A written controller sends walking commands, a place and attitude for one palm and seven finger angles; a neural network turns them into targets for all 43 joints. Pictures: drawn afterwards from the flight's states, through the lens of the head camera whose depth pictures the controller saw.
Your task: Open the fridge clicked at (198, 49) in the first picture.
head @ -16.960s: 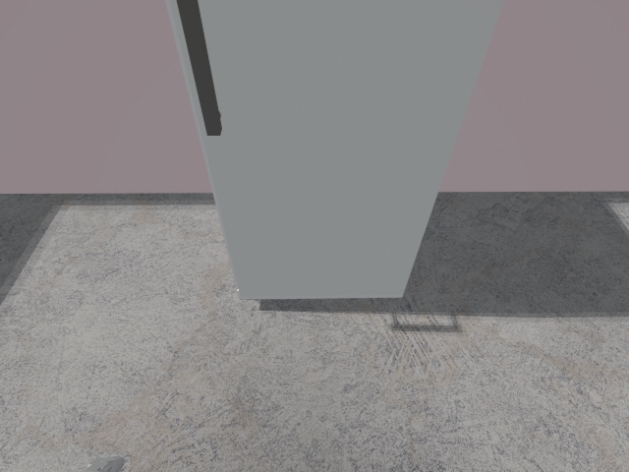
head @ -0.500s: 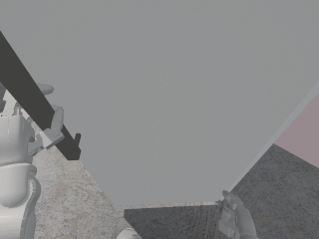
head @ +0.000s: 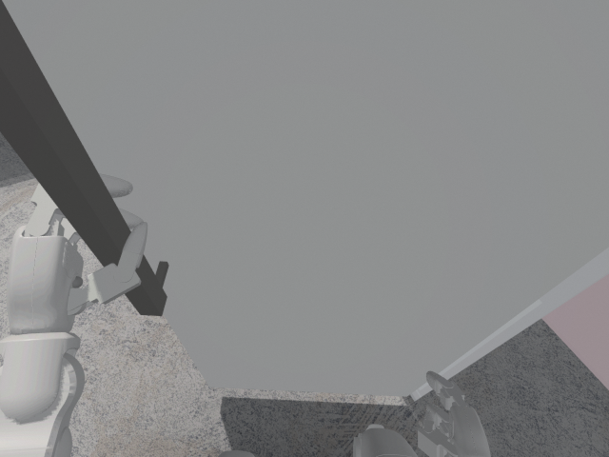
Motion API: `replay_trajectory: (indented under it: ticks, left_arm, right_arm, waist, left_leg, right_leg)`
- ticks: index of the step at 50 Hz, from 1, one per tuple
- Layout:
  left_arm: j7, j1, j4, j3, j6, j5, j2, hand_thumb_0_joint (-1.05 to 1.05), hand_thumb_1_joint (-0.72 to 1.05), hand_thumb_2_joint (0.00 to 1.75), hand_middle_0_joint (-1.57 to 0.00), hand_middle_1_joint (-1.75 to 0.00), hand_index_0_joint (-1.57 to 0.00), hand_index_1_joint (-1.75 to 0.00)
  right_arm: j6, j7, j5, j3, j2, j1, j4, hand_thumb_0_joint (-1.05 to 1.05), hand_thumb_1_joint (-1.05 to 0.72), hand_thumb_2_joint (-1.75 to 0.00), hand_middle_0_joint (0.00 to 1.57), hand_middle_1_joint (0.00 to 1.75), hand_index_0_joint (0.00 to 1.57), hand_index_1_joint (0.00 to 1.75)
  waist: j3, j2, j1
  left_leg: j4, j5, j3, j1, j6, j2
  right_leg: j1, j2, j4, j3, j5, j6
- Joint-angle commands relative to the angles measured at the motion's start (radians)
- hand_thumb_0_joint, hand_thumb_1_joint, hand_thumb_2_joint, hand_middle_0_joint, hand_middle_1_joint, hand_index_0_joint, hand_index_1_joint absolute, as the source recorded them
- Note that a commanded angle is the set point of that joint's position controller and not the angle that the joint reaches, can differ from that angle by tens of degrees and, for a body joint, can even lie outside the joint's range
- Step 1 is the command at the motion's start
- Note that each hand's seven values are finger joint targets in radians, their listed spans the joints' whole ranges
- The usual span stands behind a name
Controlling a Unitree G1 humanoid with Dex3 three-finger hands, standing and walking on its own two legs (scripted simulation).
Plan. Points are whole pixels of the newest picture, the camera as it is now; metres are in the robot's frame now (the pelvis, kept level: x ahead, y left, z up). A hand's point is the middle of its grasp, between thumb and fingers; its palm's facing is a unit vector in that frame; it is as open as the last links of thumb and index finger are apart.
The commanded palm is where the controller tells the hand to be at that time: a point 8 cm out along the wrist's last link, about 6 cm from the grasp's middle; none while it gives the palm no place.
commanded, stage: walk backward, drawing the door open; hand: left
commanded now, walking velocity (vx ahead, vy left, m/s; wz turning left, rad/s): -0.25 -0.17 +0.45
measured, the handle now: (107, 199) +0.30 +0.22 +0.20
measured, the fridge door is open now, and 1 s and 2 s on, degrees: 60 67 66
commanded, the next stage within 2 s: stop walking and hold the door back in 0.12 s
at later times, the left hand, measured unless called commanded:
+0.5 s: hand (116, 357) +0.17 +0.18 +0.17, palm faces +0.53 -0.82 -0.21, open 6.6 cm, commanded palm +0.15 +0.23 +0.16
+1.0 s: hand (122, 318) +0.20 +0.18 +0.17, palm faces +0.50 -0.84 -0.20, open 6.2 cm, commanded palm +0.15 +0.23 +0.16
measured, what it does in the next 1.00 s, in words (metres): walks backwards, turning left: right foot, then left foot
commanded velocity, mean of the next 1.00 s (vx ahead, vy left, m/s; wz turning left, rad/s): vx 0.08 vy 0.00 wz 0.14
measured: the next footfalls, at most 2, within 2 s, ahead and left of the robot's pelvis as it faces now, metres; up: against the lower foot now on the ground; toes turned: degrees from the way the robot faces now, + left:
right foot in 0.12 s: +0.06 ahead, -0.20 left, +0.00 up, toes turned +2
left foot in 0.44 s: -0.07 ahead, +0.02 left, +0.00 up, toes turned +18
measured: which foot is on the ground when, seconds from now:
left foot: down 0.00-0.12, up 0.14-0.42, down 0.44-1.00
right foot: up 0.00-0.10, down 0.12-0.44, up 0.46-0.66, down 0.68-1.00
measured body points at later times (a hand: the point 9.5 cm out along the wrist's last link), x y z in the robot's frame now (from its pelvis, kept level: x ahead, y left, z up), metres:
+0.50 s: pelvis -0.07 -0.11 -0.02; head -0.06 -0.09 +0.43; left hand +0.14 +0.22 +0.18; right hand +0.18 -0.31 -0.09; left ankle -0.10 -0.02 -0.75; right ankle +0.01 -0.21 -0.74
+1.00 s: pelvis -0.12 -0.12 -0.02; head -0.11 -0.12 +0.43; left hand +0.17 +0.22 +0.18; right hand +0.05 -0.36 -0.13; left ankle -0.11 +0.00 -0.75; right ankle -0.05 -0.24 -0.73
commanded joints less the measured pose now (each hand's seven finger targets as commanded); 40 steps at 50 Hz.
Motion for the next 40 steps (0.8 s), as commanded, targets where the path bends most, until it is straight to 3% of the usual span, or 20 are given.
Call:
replay_trajectory:
  ticks: [1,3,4,5,6,7,8,11,16,20,21,23,24,25,27,32,35,36,37,40]
  left_arm:
    - [0.043,-0.157,-0.251,0.156,-0.104,-0.005,0.146,0.0,0.9,0.9,-0.45,-1.4,-0.45,-1.4]
    - [0.048,-0.161,-0.24,0.178,-0.103,-0.008,0.16,0.0,0.9,0.9,-0.45,-1.4,-0.45,-1.4]
    - [0.048,-0.175,-0.236,0.215,-0.101,-0.005,0.209,0.0,0.9,0.9,-0.45,-1.4,-0.45,-1.4]
    - [0.049,-0.186,-0.241,0.243,-0.092,-0.001,0.259,0.0,0.9,0.9,-0.45,-1.4,-0.45,-1.4]
    - [0.056,-0.186,-0.245,0.302,-0.085,0.008,0.335,0.0,0.9,0.9,-0.45,-1.4,-0.45,-1.4]
    - [0.068,-0.142,-0.223,0.343,-0.07,0.0,0.34,0.0,0.9,0.9,-0.45,-1.4,-0.45,-1.4]
    - [0.065,-0.108,-0.229,0.317,-0.064,-0.003,0.314,0.0,0.9,0.9,-0.45,-1.4,-0.45,-1.4]
    - [0.057,-0.117,-0.238,0.296,-0.09,-0.007,0.262,0.0,0.9,0.9,-0.45,-1.4,-0.45,-1.4]
    - [0.096,-0.452,0.101,0.187,-0.083,0.009,0.207,0.0,0.9,0.9,-0.45,-1.4,-0.45,-1.4]
    - [0.094,-0.64,0.163,0.106,-0.117,0.017,0.192,0.0,0.9,0.9,-0.45,-1.4,-0.45,-1.4]
    - [0.087,-0.69,0.168,0.062,-0.125,0.013,0.164,0.0,0.9,0.9,-0.45,-1.4,-0.45,-1.4]
    - [0.075,-0.773,0.27,0.002,-0.129,0.007,0.137,0.0,0.9,0.9,-0.45,-1.4,-0.45,-1.4]
    - [0.074,-0.833,0.335,0.075,-0.127,0.021,0.236,0.0,0.9,0.9,-0.45,-1.4,-0.45,-1.4]
    - [0.067,-0.905,0.386,0.06,-0.126,0.028,0.237,0.0,0.9,0.9,-0.45,-1.4,-0.45,-1.4]
    - [0.057,-0.944,0.415,0.067,-0.116,0.017,0.245,0.0,0.9,0.9,-0.45,-1.4,-0.45,-1.4]
    - [0.035,-1.004,0.61,0.052,-0.085,0.011,0.244,0.0,0.9,0.9,-0.45,-1.4,-0.45,-1.4]
    - [0.042,-1.053,0.713,0.151,-0.085,0.02,0.375,0.0,0.9,0.9,-0.45,-1.4,-0.45,-1.4]
    - [0.038,-1.078,0.744,0.122,-0.082,0.02,0.33,0.0,0.9,0.9,-0.45,-1.4,-0.45,-1.4]
    - [0.041,-1.11,0.748,0.126,-0.081,0.02,0.34,0.0,0.9,0.9,-0.45,-1.4,-0.45,-1.4]
    - [0.038,-1.121,0.815,0.179,-0.11,0.028,0.374,0.0,0.9,0.9,-0.45,-1.4,-0.45,-1.4]
  right_arm:
    - [-0.052,-0.015,0.008,-0.076,-0.195,-0.062,-0.143,0.0,-0.9,-0.9,0.2,0.3,0.2,0.3]
    - [-0.052,-0.011,0.013,-0.069,-0.188,-0.072,-0.149,0.0,-0.9,-0.9,0.2,0.3,0.2,0.3]
    - [-0.046,-0.009,0.015,-0.062,-0.173,-0.07,-0.146,0.0,-0.9,-0.9,0.2,0.3,0.2,0.3]
    - [-0.032,-0.008,0.019,-0.054,-0.146,-0.07,-0.15,0.0,-0.9,-0.9,0.2,0.3,0.2,0.3]
    - [-0.017,-0.012,0.011,-0.052,-0.132,-0.108,-0.162,0.0,-0.9,-0.9,0.2,0.3,0.2,0.3]
    - [-0.021,-0.017,0.011,-0.064,-0.147,-0.123,-0.157,0.0,-0.9,-0.9,0.2,0.3,0.2,0.3]
    - [-0.014,-0.017,0.012,-0.077,-0.159,-0.116,-0.154,0.0,-0.9,-0.9,0.2,0.3,0.2,0.3]
    - [0.019,-0.038,0.006,-0.046,-0.137,-0.151,-0.174,0.0,-0.9,-0.9,0.2,0.3,0.2,0.3]
    - [0.022,-0.066,0.003,-0.04,-0.185,-0.101,-0.128,0.0,-0.9,-0.9,0.2,0.3,0.2,0.3]
    - [0.036,-0.06,0.016,-0.049,-0.216,-0.06,-0.123,0.0,-0.9,-0.9,0.2,0.3,0.2,0.3]
    - [0.036,-0.056,0.017,-0.05,-0.234,-0.073,-0.137,0.0,-0.9,-0.9,0.2,0.3,0.2,0.3]
    - [0.044,-0.046,0.033,-0.033,-0.232,-0.076,-0.134,0.0,-0.9,-0.9,0.2,0.3,0.2,0.3]
    - [0.045,-0.048,0.029,-0.034,-0.228,-0.071,-0.121,0.0,-0.9,-0.9,0.2,0.3,0.2,0.3]
    - [0.045,-0.045,0.036,-0.04,-0.23,-0.063,-0.111,0.0,-0.9,-0.9,0.2,0.3,0.2,0.3]
    - [0.046,-0.043,0.046,-0.05,-0.242,-0.058,-0.106,0.0,-0.9,-0.9,0.2,0.3,0.2,0.3]
    - [0.061,-0.052,0.037,-0.028,-0.245,-0.074,-0.094,0.0,-0.9,-0.9,0.2,0.3,0.2,0.3]
    - [0.067,-0.06,0.027,-0.035,-0.231,-0.066,-0.087,0.0,-0.9,-0.9,0.2,0.3,0.2,0.3]
    - [0.063,-0.059,0.032,-0.045,-0.232,-0.087,-0.084,0.0,-0.9,-0.9,0.2,0.3,0.2,0.3]
    - [0.059,-0.06,0.034,-0.046,-0.242,-0.098,-0.073,0.0,-0.9,-0.9,0.2,0.3,0.2,0.3]
    - [0.061,-0.071,0.023,-0.025,-0.231,-0.067,-0.045,0.0,-0.9,-0.9,0.2,0.3,0.2,0.3]
  waist:
    - [-0.269,0.312,-0.024]
    - [-0.263,0.25,-0.01]
    - [-0.265,0.138,-0.011]
    - [-0.26,-0.091,-0.016]
    - [-0.277,-0.261,-0.002]
    - [-0.316,-0.261,0.035]
    - [-0.31,-0.309,0.014]
    - [-0.277,-0.192,0.012]
    - [-0.302,-0.211,0.003]
    - [-0.331,-0.071,-0.016]
    - [-0.323,0.042,-0.009]
    - [-0.291,0.308,-0.007]
    - [-0.272,0.285,-0.026]
    - [-0.246,0.193,-0.027]
    - [-0.273,0.125,-0.015]
    - [-0.29,0.103,-0.008]
    - [-0.289,-0.25,0.006]
    - [-0.275,-0.275,0.02]
    - [-0.262,-0.236,0.018]
    - [-0.312,-0.228,0.017]
  left_leg:
    - [-0.103,0.155,-0.107,0.029,0.155,0.129]
    - [-0.031,0.03,-0.093,-0.064,0.117,0.067]
    - [0.043,-0.092,-0.05,-0.091,0.083,-0.002]
    - [0.231,-0.246,0.057,-0.108,0.032,-0.123]
    - [0.537,-0.415,0.107,-0.235,0.013,-0.189]
    - [0.772,-0.477,0.052,-0.273,0.022,-0.177]
    - [0.884,-0.458,0.013,-0.316,0.02,-0.147]
    - [0.768,-0.411,0.102,-0.267,-0.001,-0.107]
    - [0.408,-0.351,0.104,-0.09,0.05,-0.126]
    - [-0.044,-0.114,0.11,0.102,0.077,-0.136]
    - [-0.116,-0.062,0.003,0.145,0.116,-0.041]
    - [-0.102,0.356,-0.241,0.193,0.22,0.187]
    - [-0.145,0.317,-0.277,0.131,0.246,0.211]
    - [-0.136,0.227,-0.272,0.087,0.256,0.198]
    - [-0.099,0.134,-0.159,0.13,0.238,0.139]
    - [-0.016,-0.245,-0.02,-0.075,0.148,0.013]
    - [0.385,-0.331,0.072,-0.297,0.069,-0.141]
    - [0.504,-0.332,0.02,-0.309,0.064,-0.127]
    - [0.541,-0.316,0.005,-0.335,0.061,-0.115]
    - [0.361,-0.243,0.072,-0.193,0.065,-0.107]
  right_leg:
    - [0.222,0.044,-0.235,-0.053,-0.034,0.009]
    - [0.369,0.057,-0.438,-0.079,0.113,0.018]
    - [0.406,0.022,-0.557,-0.069,0.178,0.018]
    - [0.354,-0.095,-0.639,0.008,0.229,-0.029]
    - [0.301,-0.295,-0.649,0.189,0.285,-0.128]
    - [0.271,-0.399,-0.659,0.281,0.239,-0.216]
    - [0.281,-0.41,-0.621,0.306,0.212,-0.254]
    - [0.354,-0.316,-0.53,0.009,0.446,-0.246]
    - [0.283,-0.372,-0.568,0.11,0.407,-0.206]
    - [0.298,-0.312,-0.464,0.099,0.322,-0.137]
    - [0.24,-0.228,-0.379,0.049,0.265,-0.095]
    - [0.066,-0.077,-0.169,-0.051,-0.028,-0.029]
    - [0.051,-0.06,-0.033,-0.007,-0.124,-0.028]
    - [0.05,-0.051,0.012,0.015,-0.095,-0.031]
    - [0.067,-0.036,-0.069,-0.011,-0.054,-0.028]
    - [0.394,-0.028,-0.453,-0.044,0.047,-0.047]
    - [0.438,-0.358,-0.673,0.452,-0.141,-0.218]
    - [0.4,-0.386,-0.692,0.495,-0.179,-0.242]
    - [0.411,-0.392,-0.672,0.492,-0.122,-0.26]
    - [0.364,-0.298,-0.598,0.214,0.067,-0.208]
